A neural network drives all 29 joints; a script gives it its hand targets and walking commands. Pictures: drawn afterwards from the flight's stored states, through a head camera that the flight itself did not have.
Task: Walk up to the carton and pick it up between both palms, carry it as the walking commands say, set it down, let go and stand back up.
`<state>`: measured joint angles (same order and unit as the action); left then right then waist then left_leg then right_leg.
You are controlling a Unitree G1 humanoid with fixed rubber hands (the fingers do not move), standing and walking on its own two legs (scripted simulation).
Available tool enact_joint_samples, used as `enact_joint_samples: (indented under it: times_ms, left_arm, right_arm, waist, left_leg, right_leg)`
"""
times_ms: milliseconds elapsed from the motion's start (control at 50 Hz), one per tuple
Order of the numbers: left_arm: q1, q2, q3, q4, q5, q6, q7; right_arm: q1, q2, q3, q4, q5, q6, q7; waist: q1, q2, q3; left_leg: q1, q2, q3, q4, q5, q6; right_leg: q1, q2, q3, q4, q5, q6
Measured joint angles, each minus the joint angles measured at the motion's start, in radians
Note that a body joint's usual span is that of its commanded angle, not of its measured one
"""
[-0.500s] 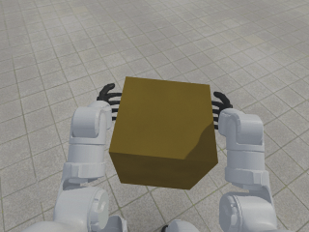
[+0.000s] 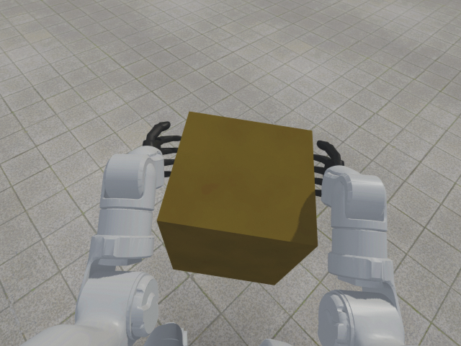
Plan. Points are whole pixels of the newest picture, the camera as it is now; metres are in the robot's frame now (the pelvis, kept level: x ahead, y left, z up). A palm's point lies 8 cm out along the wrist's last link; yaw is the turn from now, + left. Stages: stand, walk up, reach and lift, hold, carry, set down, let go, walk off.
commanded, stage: carry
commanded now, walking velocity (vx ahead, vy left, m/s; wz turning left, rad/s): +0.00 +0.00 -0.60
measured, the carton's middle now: (235, 206) +0.34 +0.01 +0.02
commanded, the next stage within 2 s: none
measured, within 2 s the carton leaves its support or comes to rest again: neither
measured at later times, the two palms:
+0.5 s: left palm (208, 194) +0.30 +0.05 +0.13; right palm (421, 265) +0.21 -0.24 +0.12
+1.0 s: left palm (276, 269) +0.20 -0.05 +0.11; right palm out of the picture +0.06 -0.31 +0.12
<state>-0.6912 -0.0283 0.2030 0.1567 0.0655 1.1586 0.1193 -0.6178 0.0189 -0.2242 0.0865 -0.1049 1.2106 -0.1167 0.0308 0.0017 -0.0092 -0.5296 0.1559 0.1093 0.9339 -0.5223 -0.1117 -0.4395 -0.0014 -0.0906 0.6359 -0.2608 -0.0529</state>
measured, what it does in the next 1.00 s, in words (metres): walks backwards, turning right: left foot, then right foot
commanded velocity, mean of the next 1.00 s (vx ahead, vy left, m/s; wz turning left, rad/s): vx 0.00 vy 0.00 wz -0.42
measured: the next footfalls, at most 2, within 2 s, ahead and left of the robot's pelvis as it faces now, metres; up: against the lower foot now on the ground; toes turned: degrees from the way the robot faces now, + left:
left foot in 0.24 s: +0.01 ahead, +0.12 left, +0.00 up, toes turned -3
right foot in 0.54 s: -0.10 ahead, -0.16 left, +0.00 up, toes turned -15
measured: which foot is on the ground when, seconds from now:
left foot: up 0.00-0.22, down 0.24-0.56, up 0.58-0.86, down 0.88-1.00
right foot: down 0.00-0.26, up 0.28-0.52, down 0.54-1.00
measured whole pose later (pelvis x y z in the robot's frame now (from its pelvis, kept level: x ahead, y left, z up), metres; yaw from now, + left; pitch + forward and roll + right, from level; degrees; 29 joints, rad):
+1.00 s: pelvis -0.17 +0.00 +0.00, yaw -30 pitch +2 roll +0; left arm -0.57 -0.08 0.23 0.02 0.09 1.19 0.14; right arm -0.64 0.01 -0.20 0.15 -0.07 1.20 -0.12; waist -0.01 -0.04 -0.02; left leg -0.38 0.05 0.12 0.64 -0.29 0.01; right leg -0.50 0.02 -0.03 0.62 -0.26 -0.02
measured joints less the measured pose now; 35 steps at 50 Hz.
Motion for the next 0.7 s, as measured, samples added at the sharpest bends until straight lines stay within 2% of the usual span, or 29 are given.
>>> enact_joint_samples:
  times_ms: [40, 100, 180, 240, 280, 300, 340, 380, 420, 500, 540, 560, 580, 620, 700]
  left_arm:
    - [0.025, -0.019, -0.009, -0.019, 0.016, 0.004, 0.007]
    - [0.046, -0.041, -0.002, -0.062, 0.035, 0.008, 0.011]
    - [0.059, -0.061, 0.012, -0.108, 0.055, 0.011, 0.016]
    - [0.072, -0.068, 0.021, -0.136, 0.062, 0.018, 0.019]
    - [0.085, -0.057, 0.024, -0.15, 0.054, 0.024, 0.019]
    - [0.097, -0.051, 0.028, -0.153, 0.045, 0.026, 0.02]
    - [0.112, -0.038, 0.031, -0.151, 0.017, 0.029, 0.009]
    - [0.105, -0.02, 0.025, -0.143, -0.005, 0.031, 0.008]
    - [0.088, 0.001, 0.014, -0.134, -0.027, 0.03, 0.008]
    - [0.042, 0.033, 0.002, -0.099, -0.056, 0.024, 0.005]
    - [0.019, 0.037, 0.0, -0.073, -0.051, 0.024, -0.002]
    - [0.015, 0.028, 0.001, -0.059, -0.041, 0.016, -0.005]
    - [0.013, 0.016, -0.001, -0.043, -0.03, 0.006, -0.007]
    - [0.016, -0.009, -0.005, -0.017, -0.007, -0.005, -0.005]
    - [0.069, -0.05, -0.011, -0.066, 0.026, 0.0, 0.0]
  right_arm:
    - [0.003, -0.016, 0.01, 0.005, 0.019, 0.008, -0.006]
    - [-0.015, -0.042, 0.021, 0.012, 0.049, 0.011, -0.009]
    - [-0.049, -0.061, 0.027, 0.033, 0.072, 0.002, -0.007]
    - [-0.059, -0.057, 0.025, 0.043, 0.074, -0.004, -0.004]
    - [-0.051, -0.034, 0.022, 0.048, 0.063, -0.018, -0.003]
    - [-0.044, -0.019, 0.022, 0.05, 0.052, -0.02, -0.003]
    - [-0.025, 0.003, 0.02, 0.043, 0.031, -0.021, -0.002]
    - [-0.006, 0.016, 0.021, 0.02, 0.021, -0.02, -0.003]
    - [0.005, 0.027, 0.021, -0.009, 0.009, -0.018, -0.006]
    - [0.002, 0.045, 0.007, -0.042, -0.015, -0.011, -0.01]
    - [0.001, 0.05, -0.003, -0.043, -0.025, -0.006, -0.009]
    - [0.003, 0.045, -0.006, -0.04, -0.027, -0.009, -0.006]
    - [0.011, 0.036, -0.008, -0.038, -0.026, -0.011, -0.002]
    - [0.022, 0.016, -0.009, -0.024, -0.018, -0.006, 0.001]
    - [0.028, -0.023, 0.005, -0.021, 0.029, 0.009, -0.001]
  waist:
    - [-0.031, -0.003, 0.003]
    - [-0.067, -0.002, 0.012]
    - [-0.089, -0.009, 0.016]
    - [-0.087, -0.025, 0.012]
    - [-0.078, -0.064, 0.016]
    - [-0.069, -0.065, 0.012]
    - [-0.041, -0.044, 0.01]
    - [-0.011, -0.029, 0.016]
    - [0.014, -0.015, 0.02]
    - [0.043, 0.016, 0.01]
    - [0.047, 0.019, -0.009]
    - [0.047, 0.036, -0.016]
    - [0.042, 0.036, -0.02]
    - [0.016, 0.017, -0.014]
    - [-0.047, 0.004, 0.003]
  left_leg:
    - [-0.019, -0.035, -0.02, 0.055, 0.012, -0.006]
    - [-0.017, -0.067, -0.031, 0.051, 0.035, -0.007]
    - [0.033, -0.102, -0.041, -0.053, 0.044, 0.008]
    - [0.118, -0.125, -0.034, -0.219, 0.071, 0.028]
    - [0.152, -0.137, -0.004, -0.304, 0.208, 0.088]
    - [0.152, -0.128, 0.007, -0.308, 0.224, 0.107]
    - [0.156, -0.09, 0.025, -0.311, 0.221, 0.121]
    - [0.168, -0.054, 0.041, -0.325, 0.226, 0.113]
    - [0.17, -0.017, 0.056, -0.329, 0.234, 0.1]
    - [0.147, 0.054, 0.078, -0.29, 0.229, 0.069]
    - [0.12, 0.08, 0.087, -0.243, 0.212, 0.049]
    - [0.098, 0.102, 0.078, -0.21, 0.203, 0.037]
    - [0.074, 0.094, 0.055, -0.165, 0.132, 0.018]
    - [0.022, 0.038, 0.003, -0.035, 0.005, -0.004]
    - [-0.026, -0.034, -0.029, 0.078, 0.014, -0.015]
  right_leg:
    - [-0.008, 0.001, 0.016, -0.014, 0.018, -0.003]
    - [-0.03, 0.017, 0.043, -0.028, 0.053, -0.004]
    - [-0.064, 0.044, 0.08, -0.041, 0.097, -0.002]
    - [-0.087, 0.062, 0.108, -0.051, 0.13, 0.004]
    - [-0.096, 0.058, 0.133, -0.046, 0.129, 0.017]
    - [-0.11, 0.056, 0.117, -0.001, 0.043, 0.03]
    - [-0.146, 0.051, 0.066, 0.16, -0.109, 0.048]
    - [-0.151, 0.031, 0.034, 0.261, -0.157, 0.064]
    - [-0.128, 0.014, 0.017, 0.271, -0.167, 0.081]
    - [-0.017, 0.004, -0.012, 0.117, -0.166, 0.096]
    - [0.062, 0.003, -0.021, -0.04, -0.059, 0.091]
    - [0.056, 0.019, -0.027, -0.054, 0.0, 0.066]
    - [0.034, 0.023, -0.023, -0.032, 0.012, 0.04]
    - [0.007, 0.011, -0.006, -0.004, 0.002, 0.01]
    - [-0.015, 0.011, 0.029, -0.017, 0.029, 0.001]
